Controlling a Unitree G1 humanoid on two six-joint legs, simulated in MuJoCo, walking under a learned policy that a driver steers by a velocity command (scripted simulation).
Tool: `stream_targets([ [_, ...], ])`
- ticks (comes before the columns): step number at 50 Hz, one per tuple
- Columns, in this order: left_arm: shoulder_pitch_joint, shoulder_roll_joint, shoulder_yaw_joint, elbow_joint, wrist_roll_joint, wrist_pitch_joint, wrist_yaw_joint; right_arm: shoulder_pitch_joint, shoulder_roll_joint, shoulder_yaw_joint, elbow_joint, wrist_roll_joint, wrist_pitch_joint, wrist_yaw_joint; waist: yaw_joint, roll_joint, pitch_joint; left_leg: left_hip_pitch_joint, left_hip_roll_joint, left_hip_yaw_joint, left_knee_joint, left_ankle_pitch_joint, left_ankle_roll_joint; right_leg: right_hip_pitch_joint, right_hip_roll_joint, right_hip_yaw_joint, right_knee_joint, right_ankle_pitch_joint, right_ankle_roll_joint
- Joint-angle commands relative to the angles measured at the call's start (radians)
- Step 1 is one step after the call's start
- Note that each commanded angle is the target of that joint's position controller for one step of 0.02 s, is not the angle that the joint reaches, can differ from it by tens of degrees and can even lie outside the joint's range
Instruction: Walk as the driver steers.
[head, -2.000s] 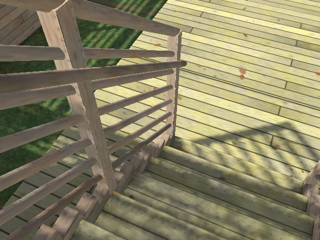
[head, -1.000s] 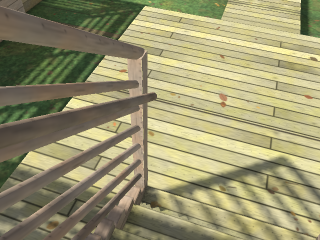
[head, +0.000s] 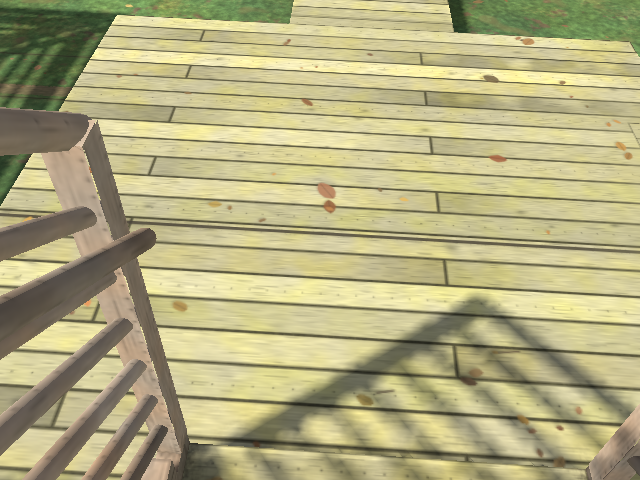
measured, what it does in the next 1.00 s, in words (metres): goes down, turning right: right foot 0.06 m lower, then right foot 0.19 m lower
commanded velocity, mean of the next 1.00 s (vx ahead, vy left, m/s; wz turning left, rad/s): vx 0.49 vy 0.00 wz -0.40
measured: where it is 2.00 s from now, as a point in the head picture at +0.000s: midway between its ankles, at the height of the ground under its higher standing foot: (398, 403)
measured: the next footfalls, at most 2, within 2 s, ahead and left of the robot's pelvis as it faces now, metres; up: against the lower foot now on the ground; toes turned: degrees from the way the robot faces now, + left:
right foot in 0.10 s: +0.11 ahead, -0.17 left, -0.06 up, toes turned -11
right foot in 0.26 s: +0.18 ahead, -0.18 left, -0.19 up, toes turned -14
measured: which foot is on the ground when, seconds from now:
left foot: down 0.00-0.26, up 0.28-0.66, down 0.68-1.00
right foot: up 0.00-0.08, down 0.10-0.16, up 0.18-0.24, down 0.26-0.70, up 0.72-1.00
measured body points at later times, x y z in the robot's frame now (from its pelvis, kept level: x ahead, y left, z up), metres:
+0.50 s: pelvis +0.23 -0.11 -0.20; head +0.23 -0.11 +0.25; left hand +0.21 +0.12 -0.35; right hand +0.26 -0.37 -0.33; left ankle +0.39 +0.02 -0.82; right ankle +0.14 -0.17 -0.89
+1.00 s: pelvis +0.47 -0.13 -0.39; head +0.48 -0.15 +0.06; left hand +0.66 +0.01 -0.52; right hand +0.28 -0.25 -0.54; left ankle +0.43 -0.04 -1.08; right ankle +0.60 -0.36 -1.01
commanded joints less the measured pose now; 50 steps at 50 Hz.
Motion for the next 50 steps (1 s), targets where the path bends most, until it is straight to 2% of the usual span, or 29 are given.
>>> stream_targets([
  [1,-0.196,0.060,0.015,-0.150,0.030,-0.002,0.030,0.151,-0.083,-0.003,0.010,0.030,-0.024,-0.022,-0.076,0.156,0.102,0.082,0.221,-0.193,-0.179,-0.004,0.160,-0.119,-0.046,-0.035,-0.164,0.025,-0.006],
  [2,-0.315,0.011,-0.003,-0.195,0.027,-0.007,0.053,0.181,-0.040,0.015,0.050,0.013,-0.037,-0.052,-0.111,0.177,0.149,0.293,0.309,-0.294,-0.095,-0.004,0.119,-0.327,-0.184,0.123,-0.411,0.270,0.014],
  [5,-0.406,0.012,0.004,-0.221,-0.006,-0.015,0.049,0.405,-0.043,0.006,0.112,0.047,0.000,-0.061,-0.185,0.162,0.199,0.243,0.298,-0.350,-0.018,0.070,0.159,-0.327,-0.089,-0.074,-0.518,0.112,-0.010],
  [6,-0.333,-0.063,-0.031,-0.180,-0.022,-0.012,0.048,0.238,-0.002,0.022,0.048,0.027,-0.010,-0.073,-0.150,0.017,0.250,-0.007,0.156,-0.131,0.019,-0.095,0.055,-0.075,-0.160,-0.064,-0.928,0.704,0.011],
  [8,-0.368,0.037,0.008,-0.166,-0.021,-0.016,0.045,0.236,-0.130,-0.011,0.060,0.044,-0.003,-0.059,-0.149,0.042,0.239,-0.100,0.127,-0.088,0.016,-0.116,0.073,0.199,-0.022,-0.196,-0.851,0.371,0.087],
  [9,-0.387,0.084,0.032,-0.170,0.002,-0.027,0.051,0.305,-0.107,-0.008,0.095,0.067,-0.007,-0.068,-0.141,0.062,0.243,-0.047,0.084,-0.059,0.125,0.001,0.052,0.200,-0.028,-0.189,-0.908,0.175,0.084],
  [10,-0.273,0.065,0.032,-0.095,-0.007,-0.022,0.056,0.361,-0.071,0.004,0.141,0.030,-0.003,-0.059,-0.099,0.043,0.194,-0.076,0.113,-0.060,0.184,-0.002,0.038,0.425,-0.027,-0.167,-0.961,0.359,0.077],
  [12,0.169,0.097,0.073,0.047,-0.019,-0.003,0.028,0.018,-0.257,-0.024,0.066,-0.028,0.027,0.037,0.194,0.093,0.116,-0.301,0.151,-0.065,0.448,0.167,0.017,0.945,-0.058,-0.133,-0.989,0.523,0.063],
  [13,0.313,0.177,0.109,0.109,0.017,-0.006,0.022,-0.006,-0.250,-0.030,0.077,-0.012,0.043,0.078,0.285,-0.101,0.079,-0.434,0.041,-0.063,0.826,-0.124,-0.005,1.133,-0.105,-0.075,-1.064,0.551,0.025],
  [14,0.474,0.313,0.132,0.148,0.055,-0.015,0.034,0.126,-0.159,-0.049,0.041,0.043,0.026,0.120,0.228,-0.276,-0.238,-0.510,-0.054,-0.136,1.178,-0.321,0.054,1.417,-0.138,0.038,-0.628,0.852,-0.013],
  [16,0.467,0.281,0.114,0.188,0.051,-0.031,0.035,-0.101,-0.138,-0.045,-0.096,0.062,-0.019,0.133,0.263,-0.133,-0.133,-0.851,-0.068,-0.146,1.424,-0.311,0.075,1.324,-0.232,0.136,-0.635,0.787,-0.124],
  [18,0.178,0.176,0.056,0.103,-0.017,-0.040,0.005,-0.201,-0.116,-0.037,-0.176,0.077,-0.041,0.094,0.143,0.025,0.087,-0.957,-0.006,-0.278,1.145,-0.017,0.048,0.871,-0.349,0.398,-0.709,0.325,-0.200],
  [19,0.035,0.028,-0.001,0.045,-0.014,-0.052,-0.003,-0.143,-0.073,-0.019,-0.145,0.061,-0.042,0.050,0.048,0.142,0.153,-0.799,0.103,-0.392,0.811,0.256,0.061,0.572,-0.369,0.374,-0.745,0.383,-0.189],
  [20,-0.028,0.040,-0.014,0.028,0.001,-0.057,-0.001,-0.150,-0.083,-0.012,-0.148,0.053,-0.027,0.032,0.002,0.104,0.217,-0.738,0.093,-0.363,0.753,0.274,0.057,0.383,-0.358,0.381,-0.782,0.393,-0.226],
  [22,-0.058,0.014,-0.050,-0.007,-0.022,-0.064,0.010,-0.124,-0.109,-0.010,-0.099,0.047,0.011,0.043,-0.019,0.014,0.192,-0.482,0.058,-0.299,0.441,0.533,0.039,0.063,-0.242,0.295,-0.772,0.302,-0.246],
  [23,-0.061,0.039,-0.053,-0.019,0.011,-0.062,0.016,-0.037,-0.107,0.005,-0.061,0.023,0.013,0.066,-0.062,-0.047,0.147,-0.330,0.020,-0.255,0.521,0.644,0.026,-0.065,-0.161,0.260,-0.703,0.251,-0.224],
  [25,0.089,0.028,-0.062,0.011,-0.007,-0.076,0.042,-0.196,-0.173,0.006,-0.112,-0.017,0.022,0.085,0.028,0.022,0.113,-0.524,0.009,-0.281,0.336,0.823,0.011,0.124,-0.114,0.314,-0.588,0.172,-0.189],
  [26,0.110,0.052,-0.051,-0.007,-0.022,-0.079,0.056,-0.257,-0.195,0.014,-0.113,0.000,0.017,0.086,0.071,0.138,0.090,-0.395,-0.019,-0.282,0.050,1.095,0.009,0.091,-0.032,0.224,-0.506,-0.032,-0.124],
  [27,0.070,0.068,-0.060,-0.032,0.004,-0.073,0.048,-0.274,-0.172,0.019,-0.124,0.007,0.024,0.089,0.025,0.068,0.086,-0.065,-0.037,-0.207,-0.003,1.119,0.019,-0.157,0.013,0.161,-0.501,-0.197,-0.085],
  [31,0.137,0.107,-0.055,-0.056,-0.009,-0.057,0.016,-0.316,-0.236,0.004,-0.163,0.006,0.063,0.102,0.013,0.017,0.185,-0.042,-0.032,-0.194,-0.187,0.726,0.021,0.060,-0.087,0.358,-0.336,-0.181,-0.117],
  [33,0.168,0.141,-0.039,-0.044,-0.010,-0.031,0.015,-0.283,-0.252,-0.009,-0.143,0.036,0.049,0.105,0.038,0.066,0.167,-0.020,-0.021,-0.195,-0.551,0.806,0.090,0.331,-0.066,0.427,-0.131,-0.091,-0.116],
  [35,0.223,0.088,-0.043,-0.006,0.029,-0.017,-0.057,0.295,-0.358,-0.084,0.053,0.038,0.012,0.084,-0.120,0.154,0.000,0.619,0.014,-0.164,-0.404,0.888,0.193,0.055,0.074,0.301,0.437,0.075,-0.017],
  [36,0.437,-0.044,-0.038,0.029,-0.016,-0.012,-0.075,0.246,-0.428,-0.089,0.011,0.057,0.014,0.104,0.025,0.358,-0.192,0.969,0.206,-0.344,-0.051,1.585,0.420,-0.377,0.184,0.099,0.895,-0.663,0.068],
  [37,0.321,0.026,-0.032,-0.073,-0.047,-0.005,-0.065,0.164,-0.434,-0.103,-0.036,0.025,0.024,0.111,-0.028,0.227,-0.171,0.952,0.261,-0.497,-0.122,1.545,0.476,-0.613,0.157,0.030,1.012,-0.664,0.089],
  [39,0.069,0.065,-0.032,-0.180,-0.055,0.010,0.003,-0.011,-0.242,-0.051,-0.039,0.022,0.041,0.111,-0.013,0.047,0.039,0.576,0.335,-0.667,-0.328,0.604,0.403,-0.812,0.013,0.129,0.855,-0.400,0.083],
  [42,0.167,-0.070,-0.087,-0.133,-0.001,0.025,0.007,-0.169,-0.040,0.013,-0.037,0.003,-0.017,0.067,0.153,-0.019,0.218,-0.133,0.119,-0.389,-0.422,0.536,0.313,-0.451,-0.153,0.160,0.283,0.120,0.018],
  [44,0.021,0.008,-0.062,-0.120,-0.002,0.026,-0.034,-0.183,-0.094,0.019,-0.047,0.052,-0.061,0.048,0.075,0.065,0.159,-0.443,-0.013,-0.217,-0.449,0.353,0.306,-0.045,-0.125,0.007,-0.065,0.435,0.048],
  [46,0.082,0.011,-0.070,-0.089,0.013,0.013,-0.060,-0.130,-0.219,0.007,-0.022,0.041,-0.065,0.044,0.112,0.083,0.100,-0.403,0.006,-0.277,-0.330,0.396,0.293,-0.014,-0.108,0.032,0.070,0.425,0.094],
  [50,-0.199,0.051,-0.079,-0.155,0.020,-0.011,0.003,0.180,-0.099,0.044,0.069,0.044,-0.065,-0.023,-0.061,0.024,0.144,0.291,0.094,-0.452,-0.106,0.393,0.286,-0.601,-0.176,0.139,-0.516,0.670,0.129],
])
